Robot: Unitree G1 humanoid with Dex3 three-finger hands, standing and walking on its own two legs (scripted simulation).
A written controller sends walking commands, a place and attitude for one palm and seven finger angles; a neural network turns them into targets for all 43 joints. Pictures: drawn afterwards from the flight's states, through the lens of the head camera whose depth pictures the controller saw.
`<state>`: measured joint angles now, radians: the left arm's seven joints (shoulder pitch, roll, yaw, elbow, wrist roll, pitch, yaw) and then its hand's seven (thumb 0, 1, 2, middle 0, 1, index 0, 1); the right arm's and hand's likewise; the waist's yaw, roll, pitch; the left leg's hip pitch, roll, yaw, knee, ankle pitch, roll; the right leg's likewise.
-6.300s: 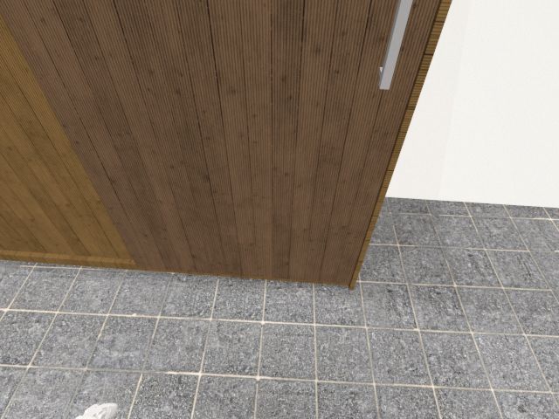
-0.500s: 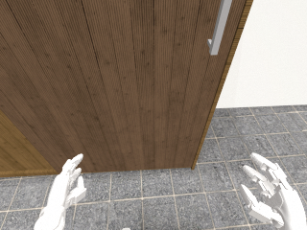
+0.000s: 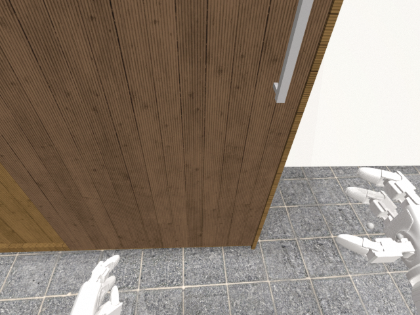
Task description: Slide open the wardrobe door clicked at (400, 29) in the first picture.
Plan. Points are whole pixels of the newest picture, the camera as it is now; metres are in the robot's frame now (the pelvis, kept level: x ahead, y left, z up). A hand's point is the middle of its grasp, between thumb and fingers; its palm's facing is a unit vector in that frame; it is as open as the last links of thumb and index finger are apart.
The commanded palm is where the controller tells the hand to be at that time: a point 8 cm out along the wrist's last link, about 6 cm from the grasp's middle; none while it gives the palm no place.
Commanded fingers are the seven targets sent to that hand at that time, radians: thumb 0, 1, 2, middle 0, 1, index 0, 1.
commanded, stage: raise the hand with hooked fingers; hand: right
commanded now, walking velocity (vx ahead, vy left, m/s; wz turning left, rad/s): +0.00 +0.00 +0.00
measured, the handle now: (289, 46) +0.57 -0.15 +0.27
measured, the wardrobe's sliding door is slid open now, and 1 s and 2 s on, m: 0.00 0.00 0.00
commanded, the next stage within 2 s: move the hooked fingers beside the handle in 1.12 s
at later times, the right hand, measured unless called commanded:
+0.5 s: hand out of the picture +0.26 -0.26 +0.25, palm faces +0.06 +0.99 -0.15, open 13.9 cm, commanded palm +0.23 -0.30 +0.26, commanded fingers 0.00 0.50 -0.30 0.30 1.20 0.30 1.20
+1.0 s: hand out of the picture +0.27 -0.25 +0.27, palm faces +0.05 +0.99 -0.13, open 14.0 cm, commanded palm +0.23 -0.30 +0.28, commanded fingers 0.00 0.50 -0.30 0.30 1.20 0.30 1.20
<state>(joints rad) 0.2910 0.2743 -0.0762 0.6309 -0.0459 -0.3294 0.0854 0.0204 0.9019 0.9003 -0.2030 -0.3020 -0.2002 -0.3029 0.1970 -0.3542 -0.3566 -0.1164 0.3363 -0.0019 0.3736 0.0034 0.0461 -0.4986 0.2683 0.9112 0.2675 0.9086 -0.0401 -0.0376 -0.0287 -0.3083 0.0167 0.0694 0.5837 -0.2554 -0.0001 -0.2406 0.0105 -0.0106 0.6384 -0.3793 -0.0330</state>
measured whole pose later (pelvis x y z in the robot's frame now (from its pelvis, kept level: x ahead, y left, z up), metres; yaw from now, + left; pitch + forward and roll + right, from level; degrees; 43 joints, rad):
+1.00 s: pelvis -0.01 +0.02 +0.01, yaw +0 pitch -5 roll +0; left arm 0.17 0.30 -0.10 0.61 -0.09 -0.17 0.06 0.02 0.91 0.90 -0.20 -0.30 -0.20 -0.30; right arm -0.30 -0.57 -0.52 0.04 0.33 0.41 0.49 -0.01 0.50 -0.30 0.31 1.20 0.30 1.20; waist -0.07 -0.07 -0.01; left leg -0.19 0.00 0.08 0.46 -0.19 0.03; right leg -0.11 0.00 0.00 0.48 -0.29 0.00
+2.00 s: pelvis +0.01 +0.01 +0.02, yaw +0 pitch -1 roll +0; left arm 0.19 0.29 -0.10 0.62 -0.09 -0.13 0.08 0.02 0.91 0.90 -0.20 -0.30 -0.20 -0.30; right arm -0.60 -0.53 -0.38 0.36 0.23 0.37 0.41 -0.01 0.50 -0.30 0.30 1.20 0.30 1.20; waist -0.04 -0.05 -0.03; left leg -0.22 0.01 0.08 0.43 -0.19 0.02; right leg -0.13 0.02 0.00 0.43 -0.28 -0.02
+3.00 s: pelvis +0.02 +0.00 +0.01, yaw +2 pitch +7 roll +1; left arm 0.41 0.32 -0.05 0.68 -0.06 -0.10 0.09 0.01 0.91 0.90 -0.20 -0.30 -0.20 -0.30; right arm -1.09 -0.66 -0.39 1.12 0.10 0.07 0.37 -0.01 0.50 -0.30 0.30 1.20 0.30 1.20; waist 0.10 -0.04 -0.05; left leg -0.36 0.00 0.03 0.41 -0.17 0.01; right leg -0.27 0.01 -0.04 0.44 -0.29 -0.03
